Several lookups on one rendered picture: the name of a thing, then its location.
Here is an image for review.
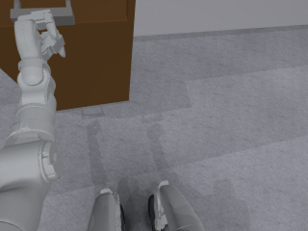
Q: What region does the robot left upper arm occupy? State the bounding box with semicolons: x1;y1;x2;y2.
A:
0;140;64;231

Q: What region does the right robot thigh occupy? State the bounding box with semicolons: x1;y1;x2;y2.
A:
153;185;205;231

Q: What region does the handle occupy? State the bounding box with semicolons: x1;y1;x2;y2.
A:
10;0;75;26

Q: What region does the drawer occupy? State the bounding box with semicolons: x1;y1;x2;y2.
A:
0;0;127;26

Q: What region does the robot right foot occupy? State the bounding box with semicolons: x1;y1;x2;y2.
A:
147;194;165;231

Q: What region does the robot left hand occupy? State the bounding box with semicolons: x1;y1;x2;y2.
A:
13;10;65;62

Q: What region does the left robot forearm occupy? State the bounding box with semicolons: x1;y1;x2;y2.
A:
0;58;57;150

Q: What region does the cabinet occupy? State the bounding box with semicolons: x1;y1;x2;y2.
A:
0;0;136;111

